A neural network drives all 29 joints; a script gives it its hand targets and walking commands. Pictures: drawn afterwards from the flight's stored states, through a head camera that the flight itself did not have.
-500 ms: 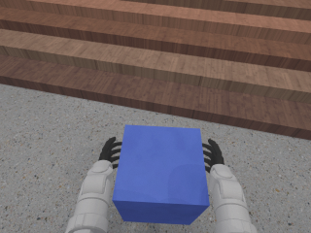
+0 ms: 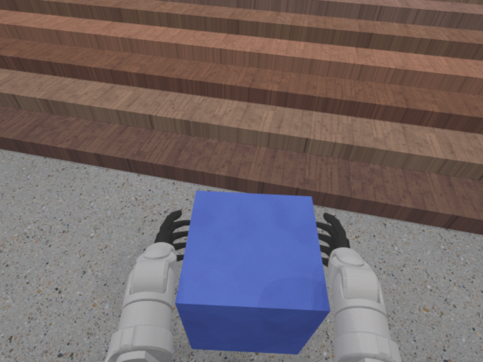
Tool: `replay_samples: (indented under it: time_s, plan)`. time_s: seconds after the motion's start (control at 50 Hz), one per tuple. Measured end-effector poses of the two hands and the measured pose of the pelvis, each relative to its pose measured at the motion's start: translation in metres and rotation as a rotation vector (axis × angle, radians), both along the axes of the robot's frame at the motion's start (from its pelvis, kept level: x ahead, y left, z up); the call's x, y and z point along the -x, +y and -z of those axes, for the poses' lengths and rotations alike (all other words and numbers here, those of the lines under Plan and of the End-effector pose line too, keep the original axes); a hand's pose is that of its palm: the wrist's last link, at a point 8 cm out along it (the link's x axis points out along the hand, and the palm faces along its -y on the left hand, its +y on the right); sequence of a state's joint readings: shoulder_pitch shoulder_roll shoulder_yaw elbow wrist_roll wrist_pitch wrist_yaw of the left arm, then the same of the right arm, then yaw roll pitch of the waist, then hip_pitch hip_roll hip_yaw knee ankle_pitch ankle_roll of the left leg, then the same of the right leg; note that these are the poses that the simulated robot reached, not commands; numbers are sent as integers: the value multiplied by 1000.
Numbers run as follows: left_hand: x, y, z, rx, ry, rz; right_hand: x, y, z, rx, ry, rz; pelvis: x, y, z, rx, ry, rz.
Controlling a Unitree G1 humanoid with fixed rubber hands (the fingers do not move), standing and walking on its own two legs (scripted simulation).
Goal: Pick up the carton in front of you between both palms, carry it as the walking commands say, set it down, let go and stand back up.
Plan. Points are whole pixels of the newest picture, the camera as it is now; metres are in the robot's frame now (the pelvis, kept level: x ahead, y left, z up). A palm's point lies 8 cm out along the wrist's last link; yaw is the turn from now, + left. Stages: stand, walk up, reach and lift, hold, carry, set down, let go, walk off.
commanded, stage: reach and lift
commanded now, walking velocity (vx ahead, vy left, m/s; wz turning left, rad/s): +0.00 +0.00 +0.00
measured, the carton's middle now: (249, 276) +0.30 +0.00 -0.05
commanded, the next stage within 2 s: hold in 0.66 s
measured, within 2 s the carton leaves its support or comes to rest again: neither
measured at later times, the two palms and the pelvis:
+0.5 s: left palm (166, 243) +0.31 +0.15 +0.04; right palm (339, 248) +0.31 -0.15 +0.04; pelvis +0.03 +0.00 +0.01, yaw +0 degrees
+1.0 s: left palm (164, 247) +0.29 +0.15 +0.05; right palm (347, 253) +0.29 -0.15 +0.06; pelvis +0.01 +0.00 +0.01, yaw +0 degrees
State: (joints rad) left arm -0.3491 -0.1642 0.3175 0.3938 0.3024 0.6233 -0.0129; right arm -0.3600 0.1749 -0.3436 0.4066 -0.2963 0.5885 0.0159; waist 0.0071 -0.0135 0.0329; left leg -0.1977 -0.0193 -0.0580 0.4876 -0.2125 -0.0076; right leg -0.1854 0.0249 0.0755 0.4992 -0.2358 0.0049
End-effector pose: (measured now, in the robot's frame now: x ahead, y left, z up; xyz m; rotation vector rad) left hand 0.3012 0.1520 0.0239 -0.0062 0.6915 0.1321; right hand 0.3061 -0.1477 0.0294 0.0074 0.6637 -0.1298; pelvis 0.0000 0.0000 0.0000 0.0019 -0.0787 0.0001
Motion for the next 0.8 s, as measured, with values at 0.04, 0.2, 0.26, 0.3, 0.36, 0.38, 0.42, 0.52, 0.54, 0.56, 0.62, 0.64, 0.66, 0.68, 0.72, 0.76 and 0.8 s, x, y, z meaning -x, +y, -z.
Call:
replay_samples:
  time_s: [0.04, 0.2, 0.26, 0.3, 0.36, 0.38, 0.42, 0.52, 0.54, 0.56, 0.62, 0.64, 0.66, 0.68, 0.72, 0.76, 0.8]
  plan:
    - [-2, 1, -2, -1, -4, 0, -2, 1, -2, -1, -4, 0, -1, 1, -1, 0, 1, 0]
    - [-7, 1, -6, -11, -4, 9, -6, 1, -6, 10, -4, -6, -11, 3, -4, 0, -1, 1]
    - [-9, 0, -7, -20, -2, 19, -7, 0, -7, 18, -2, -10, -15, 3, -5, -1, -2, 1]
    - [-10, 0, -8, -25, -1, 24, -8, 0, -8, 22, -1, -12, -18, 3, -6, -1, -2, 2]
    - [-10, -1, -10, -30, -1, 27, -9, -1, -9, 27, -1, -16, -21, 3, -7, -1, -4, 2]
    - [-10, -1, -10, -31, -1, 28, -9, -1, -10, 29, -1, -18, -22, 3, -7, -1, -4, 3]
    - [-10, -1, -11, -35, 0, 28, -9, -1, -10, 32, 0, -21, -24, 2, -7, -2, -6, 3]
    - [-7, -2, -12, -38, 3, 26, -8, -2, -11, 35, 3, -29, -25, 0, -8, -2, -12, 1]
    - [-6, -2, -12, -38, 4, 25, -7, -2, -12, 35, 3, -31, -25, 0, -8, -2, -13, 1]
    - [-6, -2, -12, -38, 4, 24, -7, -2, -12, 35, 3, -32, -25, -1, -8, -2, -15, 0]
    - [-4, -2, -14, -38, 2, 21, -6, -2, -13, 35, 2, -33, -24, -2, -8, -2, -19, -1]
    - [-3, -2, -14, -38, 1, 20, -5, -2, -14, 35, 1, -33, -23, -2, -8, -2, -21, -1]
    - [-2, -3, -15, -37, 0, 19, -5, -2, -15, 34, -1, -33, -23, -2, -8, -2, -23, -2]
    - [-2, -3, -15, -36, -2, 17, -5, -3, -15, 32, -2, -33, -22, -3, -8, -1, -25, -2]
    - [-1, -3, -17, -33, -6, 15, -4, -3, -17, 30, -6, -31, -20, -3, -8, -1, -29, -3]
    - [1, -3, -20, -33, -16, 15, -2, -3, -21, 29, -16, -29, -19, -3, -8, -1, -33, -4]
    - [2, -4, -25, -33, -30, 17, 0, -4, -26, 28, -30, -27, -18, -4, -8, 0, -38, -5]
